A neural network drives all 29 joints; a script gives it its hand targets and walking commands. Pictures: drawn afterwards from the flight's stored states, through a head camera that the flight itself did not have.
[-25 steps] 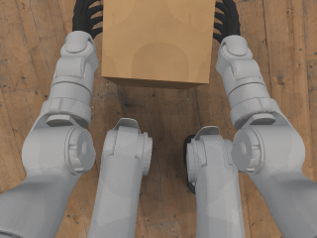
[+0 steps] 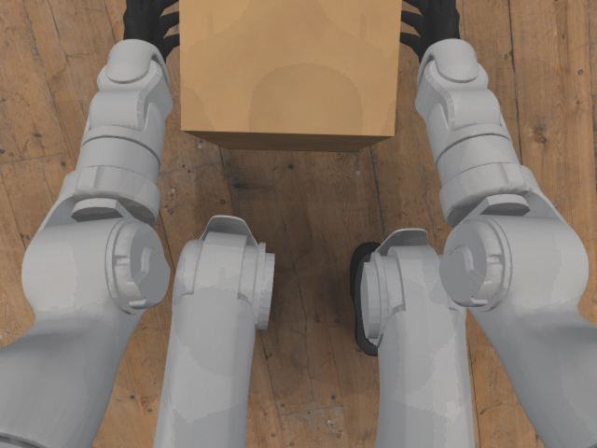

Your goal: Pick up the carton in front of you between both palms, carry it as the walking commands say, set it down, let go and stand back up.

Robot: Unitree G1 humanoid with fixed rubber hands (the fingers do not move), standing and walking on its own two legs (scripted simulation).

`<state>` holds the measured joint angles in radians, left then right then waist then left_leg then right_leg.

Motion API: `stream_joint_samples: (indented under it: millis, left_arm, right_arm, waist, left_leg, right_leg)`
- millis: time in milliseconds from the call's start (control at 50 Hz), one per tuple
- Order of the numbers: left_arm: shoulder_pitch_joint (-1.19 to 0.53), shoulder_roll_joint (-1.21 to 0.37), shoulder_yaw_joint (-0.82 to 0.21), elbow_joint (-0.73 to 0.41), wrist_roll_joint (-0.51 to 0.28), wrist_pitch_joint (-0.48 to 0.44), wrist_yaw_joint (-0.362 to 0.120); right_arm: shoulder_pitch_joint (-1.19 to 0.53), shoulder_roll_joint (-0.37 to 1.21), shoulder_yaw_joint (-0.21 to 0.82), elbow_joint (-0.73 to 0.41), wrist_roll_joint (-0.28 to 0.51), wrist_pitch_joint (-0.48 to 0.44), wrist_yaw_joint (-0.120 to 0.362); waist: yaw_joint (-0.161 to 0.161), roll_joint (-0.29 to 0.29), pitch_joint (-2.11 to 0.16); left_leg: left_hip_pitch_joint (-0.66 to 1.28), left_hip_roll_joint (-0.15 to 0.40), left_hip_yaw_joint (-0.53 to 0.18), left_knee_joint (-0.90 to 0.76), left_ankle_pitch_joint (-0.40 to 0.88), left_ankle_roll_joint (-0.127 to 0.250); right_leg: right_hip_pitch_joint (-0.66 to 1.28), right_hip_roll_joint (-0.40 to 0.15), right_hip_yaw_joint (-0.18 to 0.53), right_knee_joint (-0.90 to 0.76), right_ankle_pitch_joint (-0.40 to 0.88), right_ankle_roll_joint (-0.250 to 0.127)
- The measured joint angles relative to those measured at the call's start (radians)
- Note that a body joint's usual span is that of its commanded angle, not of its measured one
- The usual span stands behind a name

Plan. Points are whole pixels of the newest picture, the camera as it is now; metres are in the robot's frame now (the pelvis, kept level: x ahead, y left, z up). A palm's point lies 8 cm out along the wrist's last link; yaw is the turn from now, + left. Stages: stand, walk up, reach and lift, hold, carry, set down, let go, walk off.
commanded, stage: set down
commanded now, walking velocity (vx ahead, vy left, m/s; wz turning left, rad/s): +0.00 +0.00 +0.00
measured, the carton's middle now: (291, 65) +0.51 +0.05 -0.24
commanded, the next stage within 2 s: let go in 1.34 s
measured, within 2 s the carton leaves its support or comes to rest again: neither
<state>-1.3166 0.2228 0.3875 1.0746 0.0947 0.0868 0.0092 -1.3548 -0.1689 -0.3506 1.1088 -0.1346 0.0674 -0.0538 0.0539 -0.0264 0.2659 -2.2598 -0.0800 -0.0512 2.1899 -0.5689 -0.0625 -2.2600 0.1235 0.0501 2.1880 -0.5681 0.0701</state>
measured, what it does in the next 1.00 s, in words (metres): rises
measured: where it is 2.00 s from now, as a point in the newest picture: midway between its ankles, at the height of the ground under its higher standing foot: (303, 314)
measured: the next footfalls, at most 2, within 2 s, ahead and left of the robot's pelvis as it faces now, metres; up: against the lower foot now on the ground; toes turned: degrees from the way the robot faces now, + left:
none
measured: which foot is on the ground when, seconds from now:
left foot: down 0.00-1.00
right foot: down 0.00-1.00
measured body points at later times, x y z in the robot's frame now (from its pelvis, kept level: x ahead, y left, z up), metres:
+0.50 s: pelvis +0.01 +0.00 +0.02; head +0.35 +0.02 +0.31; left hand +0.52 +0.24 -0.12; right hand +0.55 -0.15 -0.12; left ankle +0.11 +0.12 -0.34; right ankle +0.11 -0.12 -0.34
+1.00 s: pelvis +0.02 +0.00 +0.14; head +0.33 +0.02 +0.47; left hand +0.52 +0.25 +0.03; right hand +0.55 -0.15 +0.03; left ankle +0.11 +0.12 -0.34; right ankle +0.11 -0.12 -0.34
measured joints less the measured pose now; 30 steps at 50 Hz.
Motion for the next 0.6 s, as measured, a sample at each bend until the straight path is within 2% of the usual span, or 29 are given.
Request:
stream_joint_samples:
  millis: [60, 100, 200, 280, 360, 440, 500, 600]
  left_arm:
    - [-0.015, 0.011, -0.002, 0.049, -0.017, -0.033, -0.004]
    - [-0.018, 0.021, -0.019, 0.081, -0.042, -0.059, 0.014]
    - [0.005, 0.100, -0.141, 0.107, -0.196, -0.102, 0.055]
    - [0.049, 0.153, -0.203, 0.050, -0.295, -0.115, 0.053]
    - [0.095, 0.169, -0.244, -0.059, -0.353, -0.094, 0.059]
    - [0.127, 0.154, -0.239, -0.150, -0.335, -0.056, 0.072]
    - [0.170, 0.130, -0.212, -0.209, -0.307, -0.031, 0.075]
    - [0.208, 0.087, -0.160, -0.185, -0.226, -0.010, 0.062]
  right_arm:
    - [-0.012, -0.025, 0.044, 0.038, 0.030, -0.021, -0.011]
    - [-0.010, -0.051, 0.085, 0.064, 0.064, -0.035, -0.030]
    - [0.017, -0.130, 0.191, 0.053, 0.211, -0.056, -0.059]
    - [0.051, -0.167, 0.267, -0.019, 0.302, -0.061, -0.058]
    - [0.100, -0.174, 0.288, -0.137, 0.328, -0.041, -0.065]
    - [0.148, -0.161, 0.280, -0.225, 0.335, -0.004, -0.074]
    - [0.181, -0.131, 0.262, -0.259, 0.303, 0.023, -0.078]
    - [0.212, -0.085, 0.210, -0.224, 0.239, 0.038, -0.074]
  waist:
    - [0.002, 0.003, 0.019]
    - [0.007, 0.006, 0.034]
    - [0.004, 0.016, 0.066]
    - [-0.008, 0.017, 0.069]
    - [-0.018, 0.013, 0.043]
    - [-0.017, 0.003, 0.003]
    - [-0.020, -0.003, -0.063]
    - [-0.016, -0.002, -0.187]
  left_leg:
    - [0.007, 0.002, 0.002, 0.006, 0.001, 0.000]
    - [0.009, 0.006, 0.004, 0.011, -0.001, 0.001]
    - [0.005, 0.022, 0.013, 0.015, -0.002, 0.011]
    - [-0.007, 0.034, 0.019, 0.021, -0.004, 0.022]
    - [-0.015, 0.034, 0.023, 0.016, -0.006, 0.023]
    - [0.013, 0.035, 0.020, -0.012, -0.011, 0.021]
    - [0.040, 0.036, 0.020, -0.059, -0.014, 0.021]
    - [0.082, 0.039, 0.019, -0.161, -0.003, 0.025]
  right_leg:
    - [0.006, -0.003, -0.001, 0.008, -0.001, 0.000]
    - [0.009, -0.007, -0.002, 0.014, -0.003, 0.000]
    - [0.008, -0.028, -0.009, 0.020, -0.009, -0.010]
    - [0.000, -0.044, -0.016, 0.028, -0.017, -0.017]
    - [-0.006, -0.052, -0.015, 0.026, -0.024, -0.021]
    - [0.021, -0.056, -0.020, -0.001, -0.030, -0.029]
    - [0.047, -0.058, -0.019, -0.046, -0.033, -0.033]
    - [0.089, -0.060, -0.017, -0.149, -0.022, -0.035]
